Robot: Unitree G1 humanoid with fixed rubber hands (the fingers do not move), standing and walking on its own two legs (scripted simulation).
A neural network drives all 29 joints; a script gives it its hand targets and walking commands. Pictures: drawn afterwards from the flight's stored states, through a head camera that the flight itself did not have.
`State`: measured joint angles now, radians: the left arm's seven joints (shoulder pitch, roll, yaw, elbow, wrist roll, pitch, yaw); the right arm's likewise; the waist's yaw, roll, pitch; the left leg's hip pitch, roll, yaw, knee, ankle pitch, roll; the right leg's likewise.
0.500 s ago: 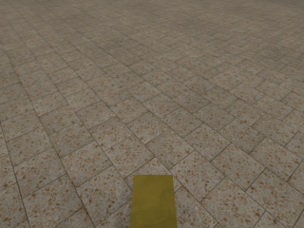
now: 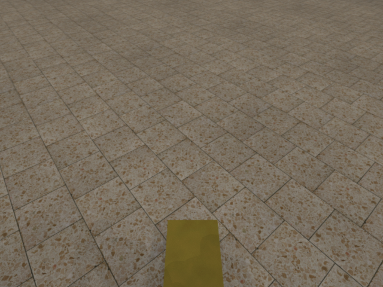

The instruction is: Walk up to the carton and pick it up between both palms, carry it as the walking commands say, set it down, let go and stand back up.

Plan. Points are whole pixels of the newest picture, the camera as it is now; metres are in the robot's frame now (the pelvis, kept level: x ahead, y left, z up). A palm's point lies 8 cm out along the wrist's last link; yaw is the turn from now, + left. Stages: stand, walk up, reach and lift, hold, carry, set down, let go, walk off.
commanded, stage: stand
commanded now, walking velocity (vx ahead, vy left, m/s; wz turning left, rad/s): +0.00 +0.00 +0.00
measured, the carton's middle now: (192, 262) +0.41 -0.01 -0.64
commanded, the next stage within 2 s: none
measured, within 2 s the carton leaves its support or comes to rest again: neither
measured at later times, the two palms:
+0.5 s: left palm out of the picture -0.06 +0.23 -0.14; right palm out of the picture -0.06 -0.23 -0.14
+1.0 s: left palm out of the picture -0.10 +0.21 -0.14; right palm out of the picture -0.10 -0.21 -0.14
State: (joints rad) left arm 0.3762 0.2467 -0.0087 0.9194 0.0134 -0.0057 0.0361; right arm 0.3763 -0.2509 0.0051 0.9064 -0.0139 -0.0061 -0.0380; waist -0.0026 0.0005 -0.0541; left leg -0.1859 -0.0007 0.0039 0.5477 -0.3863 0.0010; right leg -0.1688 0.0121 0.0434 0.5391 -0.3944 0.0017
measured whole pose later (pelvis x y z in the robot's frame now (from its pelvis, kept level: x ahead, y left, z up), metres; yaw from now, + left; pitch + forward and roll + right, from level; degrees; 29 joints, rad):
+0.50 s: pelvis -0.02 +0.00 +0.01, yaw +0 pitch -1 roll +0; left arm 0.38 0.18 -0.04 1.10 0.01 0.01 0.05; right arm 0.39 -0.18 0.04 1.08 -0.01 0.00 -0.05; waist 0.00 0.00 0.00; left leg -0.14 0.00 0.01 0.49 -0.33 0.00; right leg -0.12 0.01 0.04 0.48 -0.34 0.00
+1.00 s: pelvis -0.04 +0.00 +0.01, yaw +0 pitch -2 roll +0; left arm 0.38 0.14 -0.04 1.15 0.01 0.00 0.05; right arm 0.38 -0.14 0.03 1.16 -0.01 0.00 -0.05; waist 0.00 0.00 0.00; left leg -0.16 0.00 0.01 0.48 -0.29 0.00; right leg -0.15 0.01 0.04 0.47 -0.30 0.00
